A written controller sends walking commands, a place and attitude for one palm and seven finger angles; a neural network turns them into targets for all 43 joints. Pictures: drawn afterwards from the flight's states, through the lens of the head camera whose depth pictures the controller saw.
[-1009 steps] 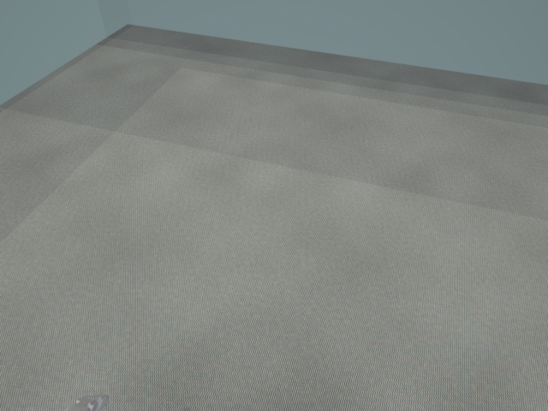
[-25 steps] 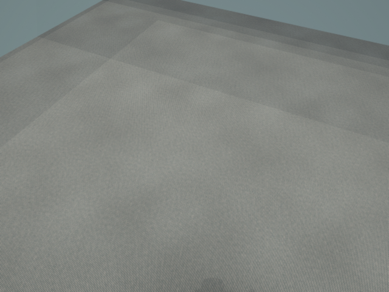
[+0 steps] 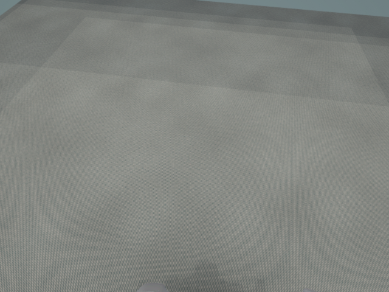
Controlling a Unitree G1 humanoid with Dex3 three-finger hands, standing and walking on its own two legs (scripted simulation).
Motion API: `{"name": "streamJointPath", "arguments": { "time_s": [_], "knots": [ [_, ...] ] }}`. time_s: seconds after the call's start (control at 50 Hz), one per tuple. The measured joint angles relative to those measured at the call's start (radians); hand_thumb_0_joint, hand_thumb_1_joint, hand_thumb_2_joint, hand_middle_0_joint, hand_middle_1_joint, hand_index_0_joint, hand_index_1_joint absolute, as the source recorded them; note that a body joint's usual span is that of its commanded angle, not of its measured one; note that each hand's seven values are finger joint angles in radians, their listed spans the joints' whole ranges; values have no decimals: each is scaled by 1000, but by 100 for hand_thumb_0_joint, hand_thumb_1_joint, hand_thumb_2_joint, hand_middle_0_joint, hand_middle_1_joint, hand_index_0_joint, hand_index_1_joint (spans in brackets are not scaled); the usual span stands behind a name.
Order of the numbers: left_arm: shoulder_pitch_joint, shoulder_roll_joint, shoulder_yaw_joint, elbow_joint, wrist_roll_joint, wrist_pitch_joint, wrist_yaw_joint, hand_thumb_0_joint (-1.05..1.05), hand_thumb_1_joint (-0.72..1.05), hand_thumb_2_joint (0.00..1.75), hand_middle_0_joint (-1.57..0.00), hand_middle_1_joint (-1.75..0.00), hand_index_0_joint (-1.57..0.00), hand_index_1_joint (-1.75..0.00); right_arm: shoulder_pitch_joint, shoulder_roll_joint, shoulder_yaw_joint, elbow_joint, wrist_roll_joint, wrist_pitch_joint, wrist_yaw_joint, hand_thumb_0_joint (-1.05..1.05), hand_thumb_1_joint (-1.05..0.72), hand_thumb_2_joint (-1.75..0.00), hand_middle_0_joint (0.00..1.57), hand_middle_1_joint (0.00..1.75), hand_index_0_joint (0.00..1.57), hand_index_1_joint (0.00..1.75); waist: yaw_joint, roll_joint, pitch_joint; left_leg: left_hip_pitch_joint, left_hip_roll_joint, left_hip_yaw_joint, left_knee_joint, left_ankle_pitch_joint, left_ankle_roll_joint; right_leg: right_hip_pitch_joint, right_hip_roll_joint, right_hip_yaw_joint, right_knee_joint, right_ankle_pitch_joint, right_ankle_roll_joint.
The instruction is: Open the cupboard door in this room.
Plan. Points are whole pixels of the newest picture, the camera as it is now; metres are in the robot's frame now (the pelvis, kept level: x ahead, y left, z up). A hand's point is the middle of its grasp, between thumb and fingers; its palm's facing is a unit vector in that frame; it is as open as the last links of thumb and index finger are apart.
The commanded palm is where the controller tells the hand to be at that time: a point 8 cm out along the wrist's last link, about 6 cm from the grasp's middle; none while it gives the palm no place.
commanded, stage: turn or walk to find it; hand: left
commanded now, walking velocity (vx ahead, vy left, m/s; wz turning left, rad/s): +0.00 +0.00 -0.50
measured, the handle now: out of the picture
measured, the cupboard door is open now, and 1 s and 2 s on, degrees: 0 0 0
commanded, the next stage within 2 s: none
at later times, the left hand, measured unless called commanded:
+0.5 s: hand (135, 274) +0.17 +0.16 -0.16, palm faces -0.30 -0.92 -0.24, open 7.4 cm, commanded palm none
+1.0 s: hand (131, 283) +0.15 +0.17 -0.19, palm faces -0.42 -0.89 -0.21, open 7.4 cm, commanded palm none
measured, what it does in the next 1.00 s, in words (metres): steps on the spot, turning right: left foot, then right foot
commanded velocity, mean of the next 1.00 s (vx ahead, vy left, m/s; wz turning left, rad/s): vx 0.00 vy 0.00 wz -0.50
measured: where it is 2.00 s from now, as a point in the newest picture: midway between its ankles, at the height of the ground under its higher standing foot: outside the picture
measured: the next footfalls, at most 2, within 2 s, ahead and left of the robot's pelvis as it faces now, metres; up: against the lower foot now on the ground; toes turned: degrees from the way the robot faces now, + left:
left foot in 0.08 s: +0.03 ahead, +0.13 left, +0.00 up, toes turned +0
right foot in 0.50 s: -0.01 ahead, -0.12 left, +0.00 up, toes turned -23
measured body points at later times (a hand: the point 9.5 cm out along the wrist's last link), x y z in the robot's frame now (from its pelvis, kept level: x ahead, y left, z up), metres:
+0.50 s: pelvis -0.01 -0.01 -0.01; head +0.04 -0.03 +0.43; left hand +0.18 +0.21 -0.15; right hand -0.06 -0.25 -0.17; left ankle +0.00 +0.13 -0.74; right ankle -0.05 -0.11 -0.74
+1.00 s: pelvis +0.01 +0.01 -0.01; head +0.06 +0.01 +0.44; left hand +0.17 +0.21 -0.17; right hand +0.00 -0.28 -0.13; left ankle +0.06 +0.10 -0.74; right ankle -0.04 -0.11 -0.73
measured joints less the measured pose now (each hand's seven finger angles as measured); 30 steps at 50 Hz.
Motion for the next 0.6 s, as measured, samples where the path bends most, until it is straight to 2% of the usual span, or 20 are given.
{"name": "streamJointPath", "arguments": {
  "time_s": [0.06,0.08,0.1,0.14,0.2,0.26,0.32,0.4,0.46,0.48,0.5,0.52,0.54,0.56,0.6],
  "knots": [
    [-8,15,4,-4,-5,11,0,0,90,90,-20,-30,-21,-30,11,11,9,-15,4,-17,-2,0,-91,-89,20,30,20,30,-5,-11,-11,80,-9,8,-189,75,10,-27,14,26,34,-8,19],
    [-9,22,6,-7,-9,16,-1,0,90,90,-20,-30,-21,-30,19,15,13,-20,2,-27,-3,0,-91,-89,20,30,20,30,-9,-16,-17,99,-9,14,-245,125,34,-45,18,34,64,-19,27],
    [-16,31,10,-8,-11,22,-2,0,91,90,-20,-30,-21,-30,24,24,16,-23,-1,-32,-3,0,-91,-89,20,30,20,30,-9,-31,-14,100,-13,29,-240,136,53,-70,14,42,126,-92,35],
    [-24,40,16,-7,-6,34,-5,1,91,90,-20,-30,-20,-30,39,38,25,-28,-8,-33,0,0,-91,-89,20,30,20,30,-11,-35,-12,109,-3,55,-237,118,69,-133,15,27,315,-220,56],
    [-32,47,25,-16,-1,37,-18,1,91,90,-20,-30,-20,-30,68,53,30,-25,-15,-32,0,0,-91,-89,20,30,21,30,-16,-25,-11,139,17,79,-283,127,72,-201,-7,-10,553,-229,82],
    [-37,49,27,-27,-3,34,-23,1,91,90,-20,-30,-20,-30,90,65,28,-17,-15,-36,1,0,-91,-89,21,30,21,30,-16,-17,-7,160,34,108,-319,142,71,-215,-44,-33,628,-204,102],
    [-44,45,25,-29,-4,38,-24,1,91,90,-19,-30,-20,-30,107,73,22,-9,-14,-40,4,0,-91,-89,21,30,21,30,-22,-9,-2,171,51,141,-327,141,65,-192,-77,-49,588,-207,115],
    [-66,30,16,-26,-5,41,-27,1,91,90,-19,-30,-20,-30,122,71,10,2,-16,-40,10,0,-90,-89,21,30,21,30,-41,6,11,170,80,184,-299,120,48,-125,-99,-81,418,-233,110],
    [-84,15,6,-29,-6,32,-28,1,91,90,-19,-30,-20,-30,130,57,-2,13,-17,-35,15,0,-90,-89,21,30,21,30,-56,23,19,158,106,215,-246,88,26,-55,-92,-111,255,-209,91],
    [-88,11,3,-33,-6,24,-28,1,91,90,-19,-30,-20,-30,136,50,-5,16,-16,-33,16,0,-90,-89,21,30,21,30,-59,29,19,149,116,223,-216,72,16,-21,-87,-122,175,-155,83],
    [-90,8,-2,-38,-6,13,-28,1,91,90,-19,-30,-20,-30,145,42,-8,18,-13,-30,17,0,-90,-89,21,30,21,30,-60,34,16,131,127,228,-170,50,6,11,-84,-131,103,-93,56],
    [-96,-3,-5,-38,-4,-1,-23,1,91,90,-19,-30,-20,-30,142,28,-12,23,-10,-22,17,0,-90,-89,21,30,21,30,-63,54,23,100,139,203,-90,-5,0,6,-69,-135,112,-96,29],
    [-100,-14,-10,-39,-8,-11,-17,1,91,90,-19,-30,-20,-30,135,16,-13,27,-7,-8,12,0,-91,-89,21,30,21,30,-67,68,31,61,129,157,7,-66,-3,-1,-60,-135,132,-112,14],
    [-99,-23,-12,-42,-10,-16,-10,1,91,90,-20,-30,-20,-30,127,9,-14,31,-6,5,5,0,-91,-89,21,30,21,30,-67,72,34,21,109,114,104,-105,-5,-2,-57,-129,139,-124,5],
    [-90,-36,-15,-47,-13,-16,-1,0,91,90,-20,-30,-20,-30,109,0,-15,35,-6,20,-2,0,-91,-89,20,30,20,30,-61,69,39,-45,77,60,254,-100,-9,8,-49,-111,116,-118,-2]
  ]
}}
